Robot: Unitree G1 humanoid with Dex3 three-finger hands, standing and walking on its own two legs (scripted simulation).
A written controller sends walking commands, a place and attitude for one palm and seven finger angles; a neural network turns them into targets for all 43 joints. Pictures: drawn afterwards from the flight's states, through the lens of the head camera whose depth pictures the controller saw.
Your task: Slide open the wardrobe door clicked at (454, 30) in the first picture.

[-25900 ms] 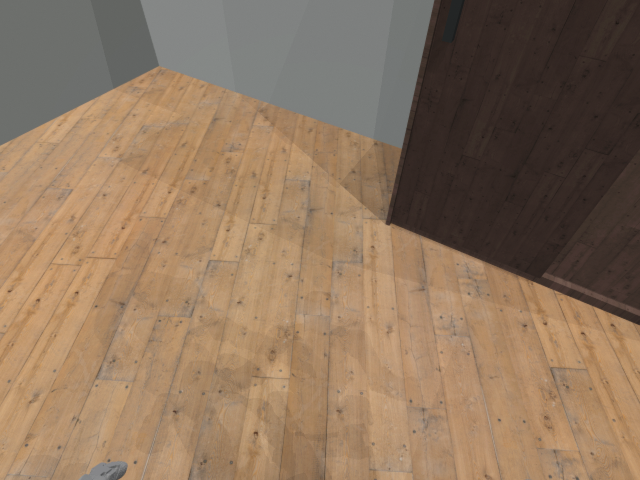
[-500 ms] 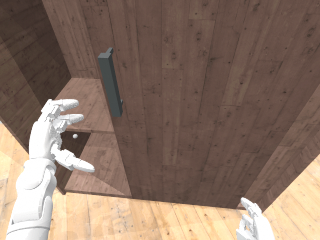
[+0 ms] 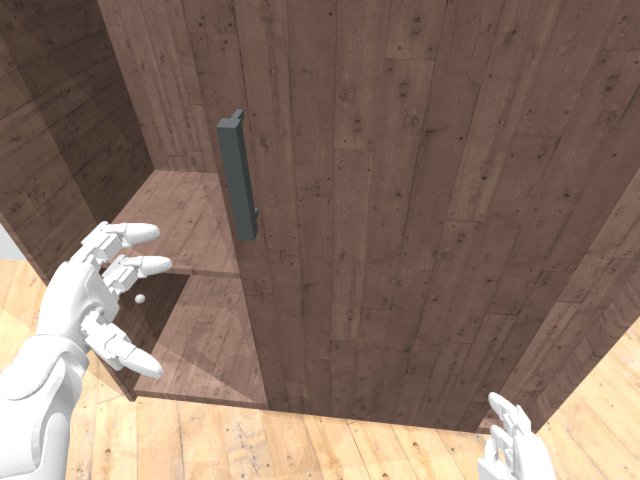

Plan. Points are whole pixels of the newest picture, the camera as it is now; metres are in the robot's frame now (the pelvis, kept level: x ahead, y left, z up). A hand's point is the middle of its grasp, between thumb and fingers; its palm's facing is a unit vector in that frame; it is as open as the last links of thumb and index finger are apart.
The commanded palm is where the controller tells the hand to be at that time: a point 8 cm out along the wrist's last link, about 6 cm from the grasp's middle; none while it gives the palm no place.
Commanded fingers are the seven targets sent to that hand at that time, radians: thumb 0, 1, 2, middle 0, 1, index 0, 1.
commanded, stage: draw the hand back to the body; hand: left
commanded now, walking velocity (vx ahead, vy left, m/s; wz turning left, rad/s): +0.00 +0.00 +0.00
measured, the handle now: (243, 177) +0.49 +0.19 +0.16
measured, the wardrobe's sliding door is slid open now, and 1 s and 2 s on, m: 0.45 0.45 0.45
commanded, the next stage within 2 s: step back with the hand held close in 1.10 s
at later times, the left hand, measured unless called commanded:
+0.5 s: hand (96, 301) +0.23 +0.27 +0.17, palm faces +0.43 -0.84 -0.33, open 11.1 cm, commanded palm +0.18 +0.30 +0.18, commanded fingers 0.00 0.54 0.73 -0.21 -0.51 -0.21 -0.51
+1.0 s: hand (81, 311) +0.21 +0.27 +0.17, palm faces +0.46 -0.81 -0.35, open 7.6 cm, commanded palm +0.16 +0.30 +0.18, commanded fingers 0.00 0.90 0.90 -0.20 -0.30 -0.20 -0.30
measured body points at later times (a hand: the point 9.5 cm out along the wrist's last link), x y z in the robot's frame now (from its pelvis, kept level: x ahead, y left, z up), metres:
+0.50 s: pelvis +0.02 +0.01 +0.01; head -0.01 +0.00 +0.46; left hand +0.20 +0.31 +0.19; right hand +0.20 -0.20 -0.07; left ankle +0.02 +0.12 -0.73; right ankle +0.01 -0.11 -0.73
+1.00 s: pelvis +0.02 +0.01 +0.01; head -0.01 -0.01 +0.46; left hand +0.18 +0.31 +0.19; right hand +0.22 -0.21 -0.06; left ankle +0.02 +0.12 -0.73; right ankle +0.01 -0.11 -0.73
